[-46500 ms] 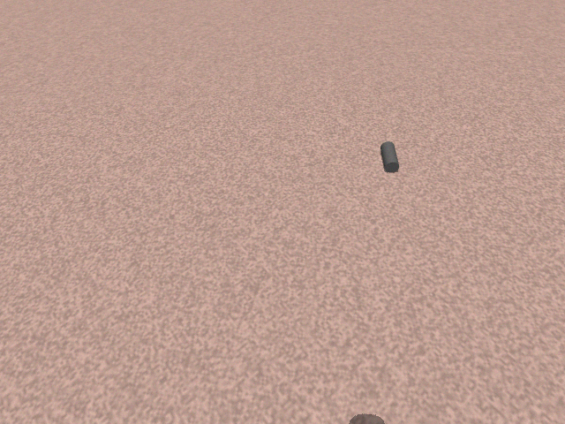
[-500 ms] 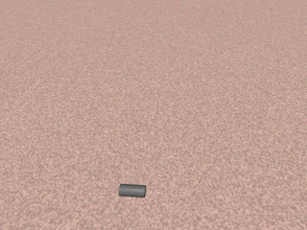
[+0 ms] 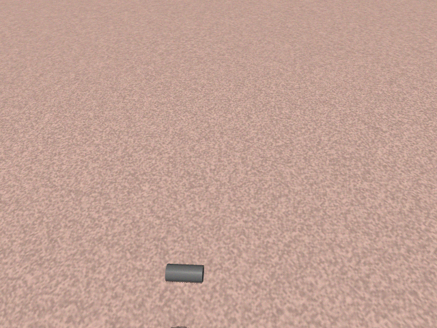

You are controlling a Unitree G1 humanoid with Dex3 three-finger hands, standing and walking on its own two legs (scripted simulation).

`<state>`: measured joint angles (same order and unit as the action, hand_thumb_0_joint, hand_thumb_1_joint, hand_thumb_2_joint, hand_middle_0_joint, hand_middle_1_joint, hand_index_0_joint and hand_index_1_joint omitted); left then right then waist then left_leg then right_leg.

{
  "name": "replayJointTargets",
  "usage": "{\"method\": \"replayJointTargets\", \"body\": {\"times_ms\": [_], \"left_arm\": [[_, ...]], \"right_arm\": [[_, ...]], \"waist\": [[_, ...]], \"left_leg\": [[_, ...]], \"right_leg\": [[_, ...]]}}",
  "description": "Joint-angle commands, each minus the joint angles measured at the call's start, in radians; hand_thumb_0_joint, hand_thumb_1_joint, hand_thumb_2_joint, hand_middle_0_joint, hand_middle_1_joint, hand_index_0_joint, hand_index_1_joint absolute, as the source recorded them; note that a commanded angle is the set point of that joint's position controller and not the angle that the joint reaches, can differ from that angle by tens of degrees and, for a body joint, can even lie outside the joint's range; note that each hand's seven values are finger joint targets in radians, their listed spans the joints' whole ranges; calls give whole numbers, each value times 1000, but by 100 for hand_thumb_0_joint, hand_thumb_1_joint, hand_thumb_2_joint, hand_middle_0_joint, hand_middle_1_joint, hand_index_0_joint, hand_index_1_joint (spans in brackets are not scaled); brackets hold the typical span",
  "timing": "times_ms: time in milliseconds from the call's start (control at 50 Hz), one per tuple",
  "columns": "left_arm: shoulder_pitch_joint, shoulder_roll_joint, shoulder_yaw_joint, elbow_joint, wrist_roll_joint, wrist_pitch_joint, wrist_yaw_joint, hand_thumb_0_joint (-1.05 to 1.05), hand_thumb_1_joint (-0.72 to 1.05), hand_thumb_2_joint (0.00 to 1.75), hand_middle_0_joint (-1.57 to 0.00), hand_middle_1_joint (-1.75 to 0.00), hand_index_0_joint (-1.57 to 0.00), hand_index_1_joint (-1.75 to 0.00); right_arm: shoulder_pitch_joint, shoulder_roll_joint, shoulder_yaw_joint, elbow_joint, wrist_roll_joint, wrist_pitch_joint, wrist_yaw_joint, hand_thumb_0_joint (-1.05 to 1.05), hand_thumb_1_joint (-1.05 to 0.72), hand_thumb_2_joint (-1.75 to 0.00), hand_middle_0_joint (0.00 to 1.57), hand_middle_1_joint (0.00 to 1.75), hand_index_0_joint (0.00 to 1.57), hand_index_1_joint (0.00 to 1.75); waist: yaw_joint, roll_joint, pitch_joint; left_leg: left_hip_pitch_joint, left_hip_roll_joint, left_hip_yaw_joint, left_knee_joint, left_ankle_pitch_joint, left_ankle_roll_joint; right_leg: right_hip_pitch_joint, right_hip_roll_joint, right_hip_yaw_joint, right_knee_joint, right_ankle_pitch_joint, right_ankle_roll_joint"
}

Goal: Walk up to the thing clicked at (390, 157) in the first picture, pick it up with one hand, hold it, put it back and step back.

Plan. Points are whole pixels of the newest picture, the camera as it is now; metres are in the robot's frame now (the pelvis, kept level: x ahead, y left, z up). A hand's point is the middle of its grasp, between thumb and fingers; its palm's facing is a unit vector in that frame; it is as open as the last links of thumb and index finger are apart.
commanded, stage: stand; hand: left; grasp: from above
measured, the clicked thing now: (185, 272) +0.48 +0.21 -0.75
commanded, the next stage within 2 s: step back in 1.14 s
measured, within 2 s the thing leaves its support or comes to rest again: neither
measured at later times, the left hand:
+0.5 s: hand out of the picture +0.08 +0.24 -0.16, palm faces +0.01 -0.94 -0.33, open 7.4 cm
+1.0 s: hand out of the picture +0.08 +0.24 -0.16, palm faces -0.01 -0.94 -0.34, open 7.4 cm
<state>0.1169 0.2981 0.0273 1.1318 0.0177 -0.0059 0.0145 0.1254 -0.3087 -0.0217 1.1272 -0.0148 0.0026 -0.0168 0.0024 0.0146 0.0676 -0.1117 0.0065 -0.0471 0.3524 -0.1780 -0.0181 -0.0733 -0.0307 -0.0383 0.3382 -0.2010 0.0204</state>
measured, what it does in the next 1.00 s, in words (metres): stands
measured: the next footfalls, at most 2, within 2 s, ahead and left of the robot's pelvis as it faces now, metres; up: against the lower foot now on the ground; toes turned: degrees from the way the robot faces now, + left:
right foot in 1.86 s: -0.06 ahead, -0.05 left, +0.00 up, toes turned -1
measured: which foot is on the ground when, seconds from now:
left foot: down 0.00-1.00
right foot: down 0.00-1.00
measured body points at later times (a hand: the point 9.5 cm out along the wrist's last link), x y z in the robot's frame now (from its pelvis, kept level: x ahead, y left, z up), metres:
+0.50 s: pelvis +0.01 +0.00 +0.00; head +0.02 -0.01 +0.45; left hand +0.08 +0.29 -0.13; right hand +0.08 -0.30 -0.14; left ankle +0.01 +0.13 -0.75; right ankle -0.01 -0.13 -0.75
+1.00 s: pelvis +0.01 -0.01 +0.00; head +0.02 -0.02 +0.45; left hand +0.08 +0.29 -0.13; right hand +0.08 -0.30 -0.14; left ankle +0.01 +0.13 -0.75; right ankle -0.01 -0.13 -0.75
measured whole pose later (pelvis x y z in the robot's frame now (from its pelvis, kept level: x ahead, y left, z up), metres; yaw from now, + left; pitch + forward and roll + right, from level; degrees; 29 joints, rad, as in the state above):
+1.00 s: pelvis +0.01 -0.01 +0.00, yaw +0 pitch -2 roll +0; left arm 0.12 0.33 0.01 1.13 0.01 -0.01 0.00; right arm 0.11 -0.33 -0.01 1.14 -0.01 0.00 -0.01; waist 0.00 0.01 0.06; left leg -0.11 0.02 -0.05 0.32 -0.17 -0.03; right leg -0.08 -0.02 -0.04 0.32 -0.20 0.01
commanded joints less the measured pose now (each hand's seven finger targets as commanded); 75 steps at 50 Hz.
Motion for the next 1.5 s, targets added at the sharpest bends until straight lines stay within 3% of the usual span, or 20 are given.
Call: {"method": "replayJointTargets", "body": {"times_ms": [0, 180, 260, 460, 820, 860, 1100, 1120, 1180, 1200, 1240, 1260, 1280, 1340, 1380, 1400, 1420, 1440, 1460, 1480], "left_arm": [[-21, 205, 38, -43, 2, -17, 15, 0, 90, 90, -20, -30, -20, -30], [-38, 209, 39, -49, -1, -21, 11, 0, 90, 90, -20, -30, -20, -30], [-35, 213, 39, -49, -5, -22, 12, 0, 90, 90, -20, -30, -20, -30], [-34, 225, 35, -45, 0, -19, 9, 0, 90, 90, -20, -30, -20, -30], [-32, 234, 30, -59, -3, -27, 6, 0, 90, 90, -20, -30, -20, -30], [-40, 237, 29, -60, -3, -27, 6, 0, 90, 90, -20, -30, -20, -30], [-30, 242, 26, -65, -5, -29, 4, 0, 90, 90, -20, -30, -20, -30], [-20, 317, 84, -74, -25, -19, 9, 0, 90, 90, -20, -30, -20, -30], [2, 326, 97, -118, -27, -12, 16, 0, 90, 90, -20, -30, -20, -30], [-12, 333, 104, -138, -23, -9, 16, 0, 90, 90, -20, -30, -20, -30], [-64, 331, 107, -185, -10, -2, 19, 0, 90, 90, -20, -30, -20, -30], [-76, 338, 109, -211, 3, -1, 19, 0, 90, 90, -20, -30, -20, -30], [-99, 337, 110, -231, 10, 2, 19, 0, 90, 90, -20, -30, -20, -30], [-147, 323, 102, -272, 12, 8, 20, 0, 90, 90, -20, -30, -20, -30], [-135, 314, 92, -290, 1, 22, 19, 0, 90, 90, -20, -30, -20, -30], [-122, 284, 86, -297, -11, 32, 15, 0, 90, 90, -20, -30, -20, -30], [-119, 238, 81, -318, -22, 39, 17, 0, 90, 90, -20, -30, -20, -30], [-88, 215, 79, -304, -23, 51, 25, 0, 90, 90, -20, -30, -20, -30], [-47, 231, 78, -300, -16, 57, 30, 0, 90, 90, -20, -30, -20, -30], [-41, 231, 72, -295, -13, 56, 37, 0, 90, 90, -20, -30, -20, -30]], "right_arm": [[-22, -192, -30, -45, -1, -22, -9, 0, -90, -90, 20, 30, 20, 30], [-42, -202, -26, -46, -1, -29, -7, 0, -90, -90, 20, 30, 20, 30], [-39, -206, -28, -43, -1, -31, -9, 0, -90, -90, 20, 30, 20, 30], [-46, -209, -27, -38, 1, -24, -6, 0, -90, -90, 20, 30, 20, 30], [-49, -218, -23, -44, 1, -29, -1, 0, -90, -90, 20, 30, 20, 30], [-44, -213, -20, -43, 1, -26, 1, 0, -90, -90, 20, 30, 20, 30], [-35, -224, -21, -44, 3, -27, 3, 0, -90, -90, 20, 30, 20, 30], [-82, -268, -34, -70, 1, -9, 8, 0, -90, -90, 20, 30, 20, 30], [-36, -232, -35, -106, 17, 2, 7, 0, -90, -90, 20, 30, 20, 30], [-23, -233, -41, -118, 17, 8, 6, 0, -90, -90, 20, 30, 20, 30], [-6, -236, -59, -139, 12, 25, 9, 0, -90, -90, 20, 30, 20, 30], [18, -247, -65, -148, 8, 35, 12, 0, -90, -90, 20, 30, 20, 30], [44, -246, -65, -158, 10, 40, 15, 0, -90, -90, 20, 30, 20, 30], [68, -246, -73, -177, 16, 36, 21, 0, -90, -90, 20, 30, 20, 30], [89, -242, -74, -184, 7, 20, 17, 0, -90, -90, 20, 30, 20, 30], [82, -267, -84, -188, -6, 11, 12, 0, -90, -90, 20, 30, 20, 30], [91, -334, -105, -195, -19, 6, 6, 0, -90, -90, 20, 30, 20, 30], [89, -356, -106, -199, -23, 2, 2, 0, -90, -90, 20, 30, 20, 30], [90, -365, -108, -211, -13, 0, -1, 0, -90, -90, 20, 30, 20, 30], [67, -388, -114, -233, -10, 1, -5, 0, -90, -90, 20, 30, 20, 30]], "waist": [[1, -11, -32], [5, 0, -71], [5, -10, -114], [0, -29, -51], [-1, -25, -92], [-2, -35, -69], [-6, -19, -75], [1, -15, 42], [-7, -68, -63], [-11, -92, -85], [-17, -169, -93], [-17, -181, -95], [-34, -187, -96], [-43, -204, -103], [-48, -160, -120], [-43, -19, -113], [-42, 163, -120], [-24, 166, -114], [-28, 115, -147], [-40, 172, -160]], "left_leg": [[-30, 93, -76, -64, 88, 34], [-5, 101, -74, -60, 162, 34], [23, 107, -66, -41, 272, 36], [-5, 103, -70, -71, 142, 29], [11, 111, -66, -61, 210, 31], [-13, 107, -68, -73, 163, 29], [1, 108, -66, -73, 164, 28], [-97, 79, -63, 58, 291, 53], [-106, 18, 4, 228, 254, 45], [-120, -8, 21, 289, 194, 41], [-160, -55, 9, 481, -259, 52], [-170, -50, -17, 573, -351, 59], [-190, -32, -35, 564, -365, 66], [-173, -14, -22, 458, -268, 66], [-137, 0, 15, 149, -12, 60], [-96, 63, -58, 46, 304, 53], [6, 182, -244, 40, 621, 81], [80, 250, -334, 48, 720, 134], [86, 293, -319, 92, 794, 195], [47, 314, -364, 65, 730, 184]], "right_leg": [[-13, -88, 84, -76, 53, -25], [5, -93, 81, -63, 120, -26], [42, -101, 79, -42, 241, -29], [-12, -93, 85, -79, 93, -31], [16, -100, 84, -62, 187, -33], [3, -96, 84, -71, 131, -31], [-2, -97, 87, -75, 141, -36], [-64, -93, 104, -2, 308, -46], [-15, -167, 144, 34, 504, -131], [-20, -207, 176, 31, 505, -174], [-85, -301, 246, 16, 476, -257], [-126, -339, 269, 31, 476, -286], [-128, -339, 248, 50, 471, -283], [-140, -271, 185, 134, 446, -218], [-82, -196, 139, 259, 377, -141], [-127, -105, 79, 364, 267, -93], [-278, 45, 63, 524, -29, -56], [-404, 136, 144, 621, -408, -58], [-392, 127, 193, 707, -454, -58], [-404, 131, 236, 755, -455, -54]]}}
